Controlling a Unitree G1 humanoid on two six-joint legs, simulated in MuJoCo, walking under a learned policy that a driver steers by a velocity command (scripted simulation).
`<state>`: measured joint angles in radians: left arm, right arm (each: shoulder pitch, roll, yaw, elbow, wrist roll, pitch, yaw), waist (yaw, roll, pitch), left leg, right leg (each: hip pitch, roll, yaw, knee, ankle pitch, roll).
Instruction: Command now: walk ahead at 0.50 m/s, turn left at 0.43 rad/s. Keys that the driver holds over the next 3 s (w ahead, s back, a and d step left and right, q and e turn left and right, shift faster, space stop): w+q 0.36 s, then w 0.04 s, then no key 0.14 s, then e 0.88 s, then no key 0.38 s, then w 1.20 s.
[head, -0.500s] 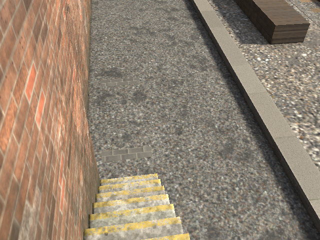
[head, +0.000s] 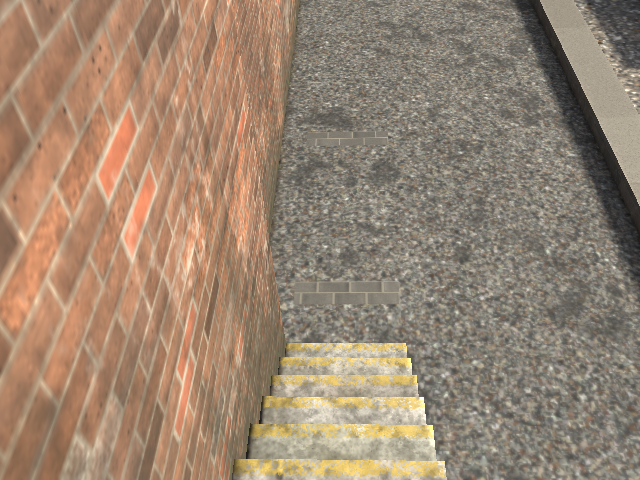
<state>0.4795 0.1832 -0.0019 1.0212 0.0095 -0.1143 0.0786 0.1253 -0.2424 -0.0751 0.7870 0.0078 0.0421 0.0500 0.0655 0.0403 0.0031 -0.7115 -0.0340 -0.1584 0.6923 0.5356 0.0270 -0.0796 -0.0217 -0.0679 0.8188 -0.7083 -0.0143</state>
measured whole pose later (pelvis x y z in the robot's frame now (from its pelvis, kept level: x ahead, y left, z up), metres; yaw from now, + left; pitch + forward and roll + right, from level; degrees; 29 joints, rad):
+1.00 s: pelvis +0.78 +0.10 -0.78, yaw +8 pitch +3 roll +0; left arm 0.27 0.26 0.04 0.81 0.01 0.02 0.06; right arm 0.04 -0.20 0.01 0.71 -0.02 0.03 -0.05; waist 0.17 -0.01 0.16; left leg -0.79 -0.03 -0.14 2.04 -0.58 -0.11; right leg -0.41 0.30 0.24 0.48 -0.04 -0.11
